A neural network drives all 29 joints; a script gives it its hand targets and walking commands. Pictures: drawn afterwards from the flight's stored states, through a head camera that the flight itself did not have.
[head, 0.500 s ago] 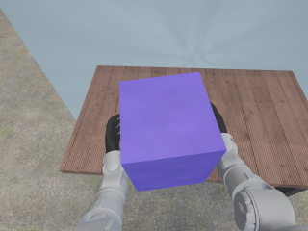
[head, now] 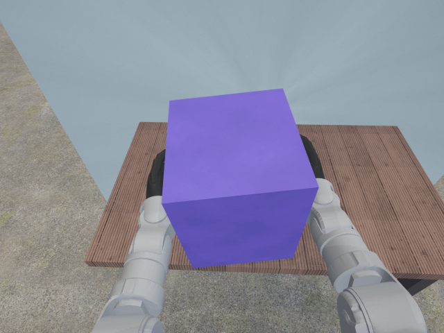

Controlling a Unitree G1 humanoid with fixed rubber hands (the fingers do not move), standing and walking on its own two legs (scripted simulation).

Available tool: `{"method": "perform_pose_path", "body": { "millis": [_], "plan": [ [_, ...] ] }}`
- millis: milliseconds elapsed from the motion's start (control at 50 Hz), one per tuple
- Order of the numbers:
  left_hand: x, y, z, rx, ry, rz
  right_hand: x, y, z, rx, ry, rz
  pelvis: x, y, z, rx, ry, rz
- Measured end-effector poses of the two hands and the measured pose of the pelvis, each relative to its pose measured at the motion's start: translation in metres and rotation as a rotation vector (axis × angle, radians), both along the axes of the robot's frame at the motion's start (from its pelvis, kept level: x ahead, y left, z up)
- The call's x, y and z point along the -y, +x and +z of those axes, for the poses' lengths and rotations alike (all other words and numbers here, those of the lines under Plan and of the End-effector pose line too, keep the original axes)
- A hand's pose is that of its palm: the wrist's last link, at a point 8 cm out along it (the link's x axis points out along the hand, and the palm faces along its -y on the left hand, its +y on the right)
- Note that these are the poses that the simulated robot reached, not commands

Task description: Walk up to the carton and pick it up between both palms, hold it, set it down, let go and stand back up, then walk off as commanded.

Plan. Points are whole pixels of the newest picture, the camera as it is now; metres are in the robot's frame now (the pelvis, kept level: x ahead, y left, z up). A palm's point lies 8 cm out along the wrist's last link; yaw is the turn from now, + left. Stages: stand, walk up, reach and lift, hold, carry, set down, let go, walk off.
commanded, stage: reach and lift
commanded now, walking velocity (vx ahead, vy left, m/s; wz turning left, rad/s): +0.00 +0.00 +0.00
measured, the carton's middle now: (235, 184) +0.37 +0.01 +0.08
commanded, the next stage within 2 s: hold in 1.24 s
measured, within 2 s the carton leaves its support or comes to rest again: neither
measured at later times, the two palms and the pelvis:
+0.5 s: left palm (143, 172) +0.35 +0.16 +0.14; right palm (320, 163) +0.36 -0.13 +0.15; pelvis -0.02 +0.00 +0.00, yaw +0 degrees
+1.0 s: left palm (148, 163) +0.37 +0.15 +0.14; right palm (325, 161) +0.36 -0.14 +0.15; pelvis -0.01 +0.00 +0.00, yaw +0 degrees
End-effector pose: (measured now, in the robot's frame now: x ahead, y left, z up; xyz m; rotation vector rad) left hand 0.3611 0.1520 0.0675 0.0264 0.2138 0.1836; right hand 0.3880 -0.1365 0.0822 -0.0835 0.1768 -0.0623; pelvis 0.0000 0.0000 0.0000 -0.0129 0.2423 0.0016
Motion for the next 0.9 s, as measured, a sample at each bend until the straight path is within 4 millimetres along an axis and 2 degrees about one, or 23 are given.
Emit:
{"method": "perform_pose_path", "body": {
  "millis": [180,340,460,660,900],
  "plan": [
    [0.007,-0.008,0.040,-0.040,0.007,-0.056,0.008,-0.024,0.031,-0.036,-0.011,-0.050,-0.001,-0.010,0.003,0.152,-0.001,0.003],
    [0.000,-0.012,0.068,-0.018,-0.075,-0.065,0.002,-0.034,0.061,-0.011,-0.016,-0.067,-0.001,-0.021,0.003,0.237,-0.001,0.004],
    [-0.008,-0.010,0.071,-0.013,-0.103,-0.069,-0.006,-0.033,0.069,-0.005,0.005,-0.075,-0.001,-0.023,0.003,0.254,-0.001,0.004],
    [-0.007,0.000,0.060,-0.059,-0.115,-0.097,-0.005,-0.030,0.063,-0.045,0.062,-0.119,-0.003,-0.017,0.004,0.247,-0.003,0.004],
    [-0.002,0.006,0.072,-0.067,-0.093,-0.123,0.001,-0.031,0.070,-0.049,0.137,-0.155,-0.005,-0.014,0.005,0.248,-0.004,0.005]
  ]
}}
